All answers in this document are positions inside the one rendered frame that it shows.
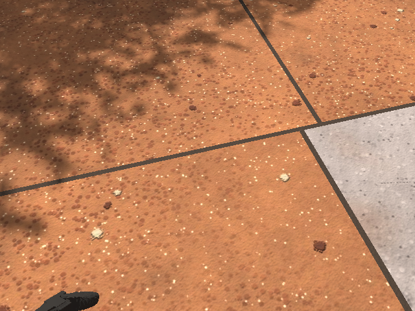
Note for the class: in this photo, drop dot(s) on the left robot hand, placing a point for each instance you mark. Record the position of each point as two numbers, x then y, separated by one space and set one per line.
75 301

